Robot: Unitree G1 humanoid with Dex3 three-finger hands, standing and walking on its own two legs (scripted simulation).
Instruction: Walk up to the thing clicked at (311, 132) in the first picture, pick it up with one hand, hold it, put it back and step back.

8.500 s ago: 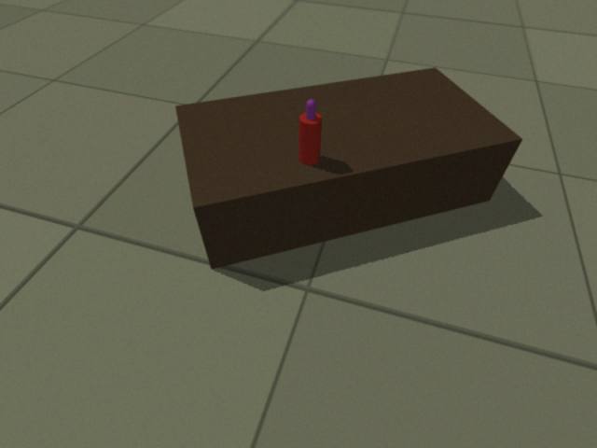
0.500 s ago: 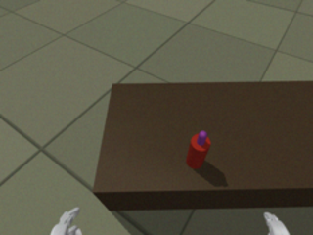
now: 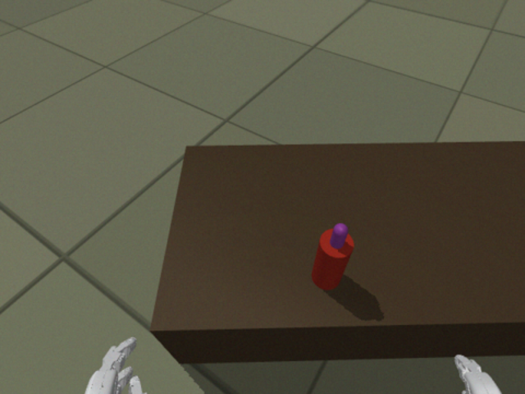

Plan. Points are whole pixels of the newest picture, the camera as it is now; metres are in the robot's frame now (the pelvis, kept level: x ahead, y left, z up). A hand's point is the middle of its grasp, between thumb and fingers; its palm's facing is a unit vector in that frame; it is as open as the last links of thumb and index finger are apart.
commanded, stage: go down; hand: right
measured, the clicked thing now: (332, 254) +0.48 -0.15 -0.25
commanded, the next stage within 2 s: approach in 1.88 s
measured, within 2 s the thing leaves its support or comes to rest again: neither
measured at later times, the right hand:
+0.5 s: hand (462, 310) +0.27 -0.30 -0.04, palm faces +0.15 +0.96 -0.22, open 17.3 cm
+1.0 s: hand (476, 263) +0.34 -0.34 -0.02, palm faces +0.14 +0.98 -0.11, open 17.6 cm
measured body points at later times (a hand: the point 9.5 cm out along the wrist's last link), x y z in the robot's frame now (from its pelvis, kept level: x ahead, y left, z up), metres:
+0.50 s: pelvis -0.03 +0.01 -0.01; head +0.03 -0.01 +0.43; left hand +0.09 +0.28 -0.10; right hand +0.26 -0.35 -0.03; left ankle +0.01 +0.13 -0.70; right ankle -0.04 -0.10 -0.70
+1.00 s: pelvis -0.03 +0.00 -0.02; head +0.07 -0.03 +0.42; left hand +0.04 +0.29 -0.12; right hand +0.33 -0.39 -0.01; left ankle +0.01 +0.13 -0.70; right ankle -0.04 -0.10 -0.70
